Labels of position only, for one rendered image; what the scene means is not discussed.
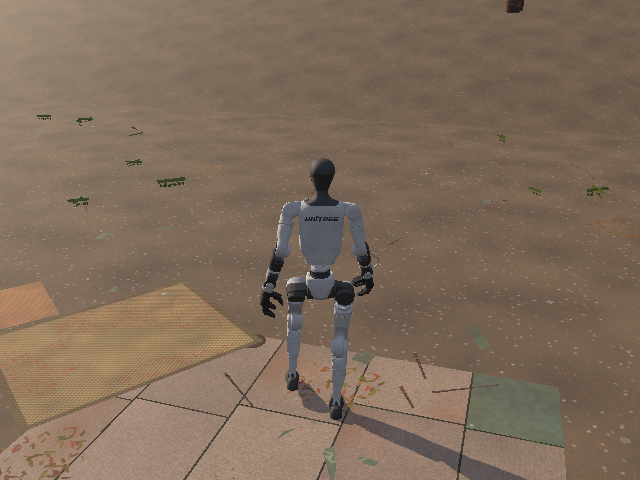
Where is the right robot upper arm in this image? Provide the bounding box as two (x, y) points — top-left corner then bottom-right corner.
(342, 202), (368, 257)

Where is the left robot forearm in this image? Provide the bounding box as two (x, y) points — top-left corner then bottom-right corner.
(262, 242), (284, 293)

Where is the robot head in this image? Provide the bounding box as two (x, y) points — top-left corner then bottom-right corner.
(304, 158), (339, 206)

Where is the robot left shin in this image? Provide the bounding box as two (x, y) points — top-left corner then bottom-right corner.
(287, 313), (301, 378)

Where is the left robot hand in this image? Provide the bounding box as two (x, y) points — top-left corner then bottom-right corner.
(260, 289), (283, 318)

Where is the right robot hand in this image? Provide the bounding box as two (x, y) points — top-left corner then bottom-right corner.
(351, 274), (374, 296)

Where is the left robot upper arm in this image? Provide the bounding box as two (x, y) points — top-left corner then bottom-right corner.
(275, 201), (301, 258)

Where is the right robot forearm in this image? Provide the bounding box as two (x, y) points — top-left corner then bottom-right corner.
(356, 241), (373, 279)

